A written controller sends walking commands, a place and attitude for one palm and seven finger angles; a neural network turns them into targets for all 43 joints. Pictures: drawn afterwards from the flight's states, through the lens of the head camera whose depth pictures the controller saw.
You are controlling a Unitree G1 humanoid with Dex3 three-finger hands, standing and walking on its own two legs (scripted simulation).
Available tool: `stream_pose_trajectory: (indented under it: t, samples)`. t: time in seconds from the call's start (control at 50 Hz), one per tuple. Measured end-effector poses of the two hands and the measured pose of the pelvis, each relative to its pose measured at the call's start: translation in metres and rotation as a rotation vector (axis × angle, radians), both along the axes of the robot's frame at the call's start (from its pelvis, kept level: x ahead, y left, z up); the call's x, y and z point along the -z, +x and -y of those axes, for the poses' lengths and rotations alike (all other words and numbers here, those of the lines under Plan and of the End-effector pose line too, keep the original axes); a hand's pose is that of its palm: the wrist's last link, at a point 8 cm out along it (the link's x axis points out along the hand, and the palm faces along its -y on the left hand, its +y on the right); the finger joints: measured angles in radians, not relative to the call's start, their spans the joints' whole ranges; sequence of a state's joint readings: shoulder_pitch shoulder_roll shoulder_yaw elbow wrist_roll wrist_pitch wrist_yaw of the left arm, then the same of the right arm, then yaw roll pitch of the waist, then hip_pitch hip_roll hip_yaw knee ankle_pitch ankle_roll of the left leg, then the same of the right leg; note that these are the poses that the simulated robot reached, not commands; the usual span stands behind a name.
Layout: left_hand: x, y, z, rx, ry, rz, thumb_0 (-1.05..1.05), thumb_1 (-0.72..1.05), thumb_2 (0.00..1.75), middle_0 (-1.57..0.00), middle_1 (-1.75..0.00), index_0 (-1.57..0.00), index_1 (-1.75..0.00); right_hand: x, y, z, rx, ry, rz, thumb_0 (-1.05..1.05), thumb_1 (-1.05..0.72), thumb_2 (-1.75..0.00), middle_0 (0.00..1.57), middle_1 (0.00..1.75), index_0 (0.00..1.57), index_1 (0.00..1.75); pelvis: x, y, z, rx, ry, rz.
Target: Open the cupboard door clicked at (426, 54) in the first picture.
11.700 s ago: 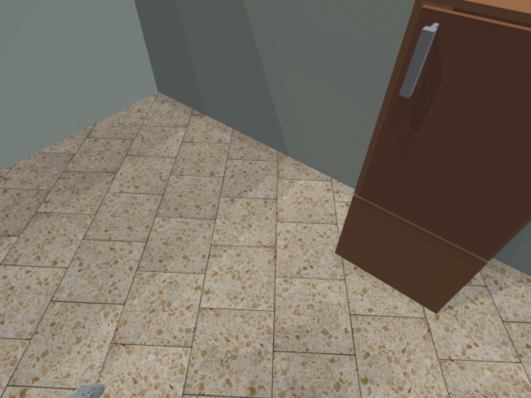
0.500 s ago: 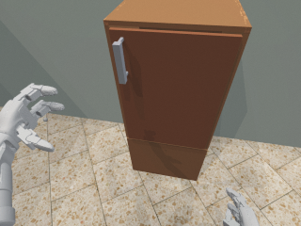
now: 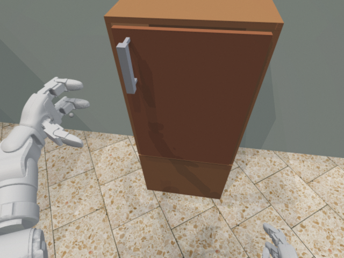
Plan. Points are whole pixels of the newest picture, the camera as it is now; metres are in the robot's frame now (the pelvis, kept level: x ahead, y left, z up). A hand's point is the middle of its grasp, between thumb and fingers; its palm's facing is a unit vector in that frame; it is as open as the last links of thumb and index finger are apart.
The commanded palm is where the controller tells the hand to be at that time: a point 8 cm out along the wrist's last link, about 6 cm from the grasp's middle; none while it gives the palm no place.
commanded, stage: move the hooked fingers beside the handle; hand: left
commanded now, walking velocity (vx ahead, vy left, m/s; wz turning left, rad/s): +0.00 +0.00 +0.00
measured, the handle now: (129, 66) +0.58 +0.16 +0.15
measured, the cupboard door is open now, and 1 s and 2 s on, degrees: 0 0 0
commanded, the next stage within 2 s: none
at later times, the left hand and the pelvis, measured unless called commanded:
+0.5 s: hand (86, 91) +0.44 +0.23 +0.17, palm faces -0.07 -1.00 -0.03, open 14.0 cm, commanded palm +0.43 +0.29 +0.16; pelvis +0.00 +0.00 +0.00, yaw -1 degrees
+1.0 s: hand (102, 73) +0.52 +0.22 +0.17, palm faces -0.09 -1.00 -0.01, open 14.0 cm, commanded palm +0.52 +0.28 +0.16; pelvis +0.00 +0.01 -0.01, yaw -1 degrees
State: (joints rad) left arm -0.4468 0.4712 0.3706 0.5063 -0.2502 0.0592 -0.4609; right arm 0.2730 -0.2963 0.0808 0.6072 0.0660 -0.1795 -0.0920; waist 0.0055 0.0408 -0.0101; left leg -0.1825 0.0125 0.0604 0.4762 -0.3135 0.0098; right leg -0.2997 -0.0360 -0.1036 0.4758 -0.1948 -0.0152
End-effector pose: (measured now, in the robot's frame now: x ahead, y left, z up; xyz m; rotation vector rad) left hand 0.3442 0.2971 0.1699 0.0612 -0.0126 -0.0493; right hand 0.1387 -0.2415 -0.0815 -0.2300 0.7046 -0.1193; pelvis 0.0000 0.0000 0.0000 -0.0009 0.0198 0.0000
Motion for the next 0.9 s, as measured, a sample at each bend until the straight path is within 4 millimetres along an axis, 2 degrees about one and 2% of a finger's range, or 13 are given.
stream_pose_trajectory:
  t: [0.18,0.32,0.58,0.9]
  samples:
    - [0.0,0.033,0.006,0.003,-0.01,-0.016,-0.02,-0.5,0.3,-0.3,-1.2,-0.3,-1.2,0.007,-0.016,0.013,0.039,-0.029,-0.073,0.01,-0.9,-0.9,0.2,0.3,0.21,0.3,0.001,0.001,0.003,-0.002,0.0,-0.027]
    - [0.0,0.059,0.007,0.007,-0.033,-0.026,-0.02,-0.5,0.3,-0.3,-1.2,-0.3,-1.2,0.012,-0.035,0.022,0.075,-0.041,-0.138,0.01,-0.9,-0.9,0.2,0.3,0.21,0.3,0.002,0.003,0.003,0.005,0.001,-0.058]
    - [0.001,0.092,0.007,0.022,-0.032,-0.033,-0.02,-0.5,0.3,-0.3,-1.2,-0.3,-1.2,0.023,-0.088,0.031,0.141,-0.069,-0.307,0.01,-0.9,-0.9,0.2,0.3,0.21,0.3,0.006,0.0,0.0,0.008,-0.002,-0.109]
    - [-0.002,0.145,0.022,0.041,-0.04,-0.021,-0.02,-0.5,0.3,-0.3,-1.2,-0.3,-1.2,0.027,-0.155,0.022,0.235,-0.073,-0.503,0.0,-0.9,-0.9,0.2,0.3,0.21,0.3,0.011,-0.002,-0.009,0.022,-0.009,-0.188]
